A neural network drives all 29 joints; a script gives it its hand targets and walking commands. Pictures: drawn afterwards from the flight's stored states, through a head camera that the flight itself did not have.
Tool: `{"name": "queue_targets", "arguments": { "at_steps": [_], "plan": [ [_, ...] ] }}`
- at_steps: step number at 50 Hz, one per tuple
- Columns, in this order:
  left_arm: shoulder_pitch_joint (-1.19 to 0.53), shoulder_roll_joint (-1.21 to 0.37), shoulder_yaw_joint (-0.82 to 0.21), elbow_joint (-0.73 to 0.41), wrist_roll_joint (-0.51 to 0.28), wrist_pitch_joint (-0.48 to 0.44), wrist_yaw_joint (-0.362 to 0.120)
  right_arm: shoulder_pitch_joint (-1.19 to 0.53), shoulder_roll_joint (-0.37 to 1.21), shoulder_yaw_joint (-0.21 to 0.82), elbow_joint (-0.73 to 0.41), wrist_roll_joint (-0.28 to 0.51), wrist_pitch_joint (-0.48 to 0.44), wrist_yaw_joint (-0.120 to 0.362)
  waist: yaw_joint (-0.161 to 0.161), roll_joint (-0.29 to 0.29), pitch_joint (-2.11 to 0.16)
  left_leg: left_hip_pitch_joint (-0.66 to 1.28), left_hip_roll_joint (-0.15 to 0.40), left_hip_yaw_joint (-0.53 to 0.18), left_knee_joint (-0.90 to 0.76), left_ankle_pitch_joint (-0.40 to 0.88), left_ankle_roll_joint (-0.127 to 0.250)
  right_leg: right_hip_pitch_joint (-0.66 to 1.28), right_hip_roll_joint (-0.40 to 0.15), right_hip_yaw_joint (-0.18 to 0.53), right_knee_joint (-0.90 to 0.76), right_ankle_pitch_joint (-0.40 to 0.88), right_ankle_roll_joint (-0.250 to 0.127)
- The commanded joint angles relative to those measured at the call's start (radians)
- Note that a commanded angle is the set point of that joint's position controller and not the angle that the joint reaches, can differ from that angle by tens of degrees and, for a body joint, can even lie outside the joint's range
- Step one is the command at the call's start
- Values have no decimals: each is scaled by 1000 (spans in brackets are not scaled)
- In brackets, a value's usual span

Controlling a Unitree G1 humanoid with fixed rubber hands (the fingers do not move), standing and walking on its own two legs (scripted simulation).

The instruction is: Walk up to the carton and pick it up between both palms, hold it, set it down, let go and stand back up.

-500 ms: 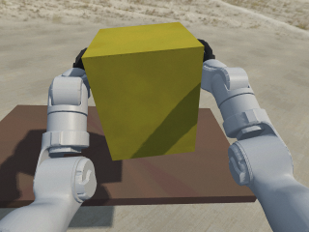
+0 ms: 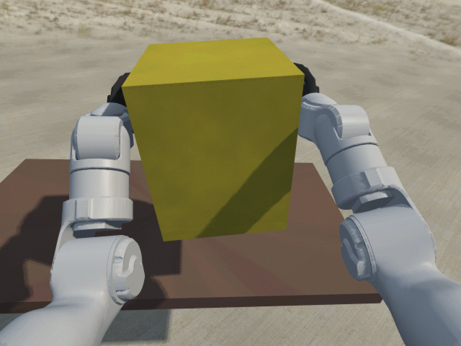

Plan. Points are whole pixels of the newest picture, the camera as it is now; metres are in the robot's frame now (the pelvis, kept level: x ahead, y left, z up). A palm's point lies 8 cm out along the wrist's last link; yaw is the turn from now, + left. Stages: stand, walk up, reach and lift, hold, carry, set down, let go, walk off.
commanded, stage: hold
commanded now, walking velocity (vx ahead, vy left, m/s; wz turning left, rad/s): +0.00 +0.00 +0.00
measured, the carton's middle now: (217, 136) +0.37 +0.00 +0.27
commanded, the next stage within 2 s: none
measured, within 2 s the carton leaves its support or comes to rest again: neither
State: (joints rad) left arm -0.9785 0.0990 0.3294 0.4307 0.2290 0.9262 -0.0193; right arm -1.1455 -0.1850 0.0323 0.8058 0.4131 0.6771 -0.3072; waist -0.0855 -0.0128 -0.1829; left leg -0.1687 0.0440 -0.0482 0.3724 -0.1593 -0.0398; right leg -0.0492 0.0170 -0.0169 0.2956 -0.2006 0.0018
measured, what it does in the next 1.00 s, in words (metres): stands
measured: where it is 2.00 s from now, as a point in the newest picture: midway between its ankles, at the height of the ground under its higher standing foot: outside the picture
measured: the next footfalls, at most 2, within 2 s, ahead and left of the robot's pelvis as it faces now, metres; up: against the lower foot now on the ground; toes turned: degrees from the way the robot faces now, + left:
none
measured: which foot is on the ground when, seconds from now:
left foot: down 0.00-1.00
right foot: down 0.00-1.00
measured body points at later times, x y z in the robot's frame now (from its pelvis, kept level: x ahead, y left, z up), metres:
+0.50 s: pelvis +0.00 +0.00 +0.00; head -0.09 +0.03 +0.44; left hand +0.39 +0.15 +0.29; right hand +0.39 -0.14 +0.31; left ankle +0.03 +0.14 -0.75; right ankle -0.02 -0.12 -0.75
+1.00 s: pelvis +0.00 +0.00 +0.00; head -0.09 +0.02 +0.44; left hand +0.39 +0.15 +0.29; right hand +0.38 -0.14 +0.31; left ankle +0.03 +0.14 -0.75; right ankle -0.02 -0.12 -0.75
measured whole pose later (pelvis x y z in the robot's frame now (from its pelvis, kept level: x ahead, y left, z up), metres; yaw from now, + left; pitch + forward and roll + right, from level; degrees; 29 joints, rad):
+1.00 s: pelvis +0.00 +0.00 +0.00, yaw +0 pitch -3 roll -1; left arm -0.99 0.09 0.32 0.48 0.23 0.90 -0.01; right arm -1.14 -0.20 0.04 0.82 0.42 0.69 -0.31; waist -0.08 -0.01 -0.19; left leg -0.18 0.04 -0.06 0.38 -0.16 -0.04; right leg -0.05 0.02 0.00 0.28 -0.19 0.01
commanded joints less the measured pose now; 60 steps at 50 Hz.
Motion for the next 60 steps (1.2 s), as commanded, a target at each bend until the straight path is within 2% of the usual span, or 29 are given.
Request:
{"name": "queue_targets", "arguments": {
  "at_steps": [1, 5, 7, 9, 12, 13, 15, 16, 18, 20, 22, 24, 25, 26, 28, 31, 33, 35, 37, 43, 45, 47, 52, 53, 54, 56, 58, 59, 60],
  "plan": [
    [-817, -555, -329, -120, -185, -106, -155, -731, 596, 123, -260, 157, -3, 143, -34, 70, -313, 152, -86, 32, -29, 150, -18, 9, 60, 17, -41, 199, 57],
    [-817, -559, -342, -194, -219, -118, -140, -761, 632, 184, -357, 204, -11, 136, -12, 43, -385, 173, -95, 25, -4, 263, -15, 71, 65, 14, -15, 358, 77],
    [-837, -515, -307, -110, -191, -108, -151, -731, 600, 119, -241, 159, 6, 135, -28, 68, -233, 140, -90, 27, -24, 147, -11, -31, 56, 20, -52, 198, 65],
    [-856, -547, -297, -120, -168, -114, -143, -816, 629, 144, -271, 167, -14, 157, 28, 40, -276, 129, -83, 28, -30, 141, 1, -27, 67, 5, -48, 122, 58],
    [-881, -568, -362, -224, -229, -129, -118, -776, 648, 177, -337, 204, -23, 156, 9, 69, -427, 207, -90, 28, 4, 262, -24, 17, 69, 11, -22, 292, 63],
    [-854, -582, -347, -225, -215, -126, -106, -805, 649, 207, -364, 230, -27, 163, 37, 61, -456, 216, -82, 16, 9, 307, -15, 36, 84, 7, -11, 320, 65],
    [-816, -560, -337, -177, -212, -119, -121, -741, 637, 172, -333, 212, -7, 146, -19, 45, -391, 176, -99, 24, 10, 241, -17, 50, 64, 28, -23, 351, 76],
    [-825, -528, -285, -152, -178, -114, -124, -724, 647, 187, -258, 206, 4, 151, 25, 37, -327, 177, -94, 24, -12, 206, -5, 18, 65, 25, -28, 273, 73],
    [-817, -536, -327, -165, -201, -116, -138, -712, 625, 141, -284, 166, -2, 142, -29, 17, -322, 161, -91, 24, -16, 171, -11, 17, 62, 22, -34, 251, 69],
    [-829, -562, -336, -167, -204, -112, -129, -708, 607, 137, -246, 191, -3, 156, -2, 88, -333, 176, -84, 28, -12, 218, -26, -7, 69, 24, -37, 240, 55],
    [-848, -588, -387, -224, -237, -117, -123, -717, 596, 132, -289, 192, -12, 155, -39, 107, -370, 206, -68, 12, 1, 280, -42, -4, 80, 13, -28, 280, 49],
    [-862, -572, -358, -167, -212, -117, -119, -767, 590, 127, -280, 183, -10, 156, -20, 102, -330, 179, -81, 22, -2, 223, -34, -4, 73, 13, -40, 221, 55],
    [-863, -591, -377, -180, -229, -119, -127, -752, 600, 110, -276, 176, -6, 149, -58, 94, -339, 170, -79, 17, -6, 189, -31, -7, 67, 18, -38, 228, 59],
    [-823, -568, -325, -143, -194, -114, -123, -763, 622, 153, -291, 197, -7, 154, 1, 67, -325, 170, -79, 16, -15, 196, -12, 4, 72, 17, -43, 206, 58],
    [-821, -581, -329, -143, -206, -122, -121, -753, 628, 150, -288, 189, -9, 154, -14, 64, -328, 154, -87, 22, -9, 197, -17, 10, 63, 30, -27, 270, 64],
    [-831, -566, -309, -132, -199, -121, -113, -808, 640, 175, -329, 205, -23, 160, 34, 44, -390, 174, -83, 16, -1, 211, 3, 1, 72, 14, -33, 209, 62],
    [-894, -577, -346, -193, -209, -128, -115, -738, 635, 137, -242, 177, -8, 159, -20, 98, -355, 178, -87, 22, -6, 170, -22, -31, 66, 21, -42, 179, 54],
    [-846, -576, -333, -138, -192, -124, -106, -764, 616, 139, -251, 177, -15, 161, 9, 99, -324, 181, -79, 24, -10, 198, -19, -44, 70, 16, -44, 188, 54],
    [-808, -526, -286, -138, -182, -124, -120, -767, 677, 184, -297, 194, -15, 147, 23, -3, -343, 161, -104, 31, -1, 192, 9, 27, 60, 27, -37, 297, 83],
    [-866, -554, -319, -131, -187, -121, -136, -725, 618, 122, -206, 170, -4, 149, -23, 74, -289, 162, -86, 22, -9, 191, -24, -20, 68, 22, -38, 231, 56],
    [-802, -577, -311, -130, -180, -115, -131, -793, 631, 175, -321, 198, -24, 149, 8, 38, -337, 175, -89, 27, -4, 258, -12, 48, 73, 16, -33, 297, 64],
    [-815, -575, -333, -109, -198, -120, -131, -799, 619, 147, -315, 177, -18, 138, -28, 37, -332, 185, -86, 18, -5, 212, -13, 19, 69, 17, -47, 271, 67],
    [-838, -552, -302, -129, -207, -133, -120, -752, 651, 155, -283, 187, -16, 155, 3, 39, -343, 163, -88, 19, 5, 230, -7, 14, 66, 30, -34, 262, 65],
    [-800, -575, -321, -119, -195, -122, -122, -721, 602, 127, -274, 181, -8, 149, -40, 64, -337, 179, -88, 19, -6, 213, -18, 1, 66, 24, -43, 253, 62],
    [-784, -554, -269, -95, -163, -115, -126, -750, 633, 172, -264, 206, -12, 154, 42, 50, -308, 166, -91, 23, -8, 242, -8, 30, 72, 22, -39, 236, 61],
    [-819, -573, -346, -156, -204, -119, -130, -717, 618, 140, -283, 196, -14, 142, -23, 92, -352, 176, -83, 16, 3, 249, -36, 18, 67, 23, -36, 256, 52],
    [-890, -579, -351, -169, -217, -126, -113, -728, 611, 114, -230, 188, -10, 157, -25, 114, -313, 171, -68, 8, -11, 195, -38, -49, 80, 16, -44, 164, 48],
    [-896, -583, -337, -146, -209, -131, -103, -793, 624, 140, -242, 190, -19, 165, 8, 95, -318, 170, -69, 9, -12, 202, -26, -64, 78, 13, -48, 151, 45],
    [-882, -583, -348, -178, -231, -135, -104, -755, 623, 117, -264, 178, -20, 165, -23, 82, -373, 188, -70, 14, -10, 209, -22, -33, 75, 23, -46, 190, 50]
  ]
}}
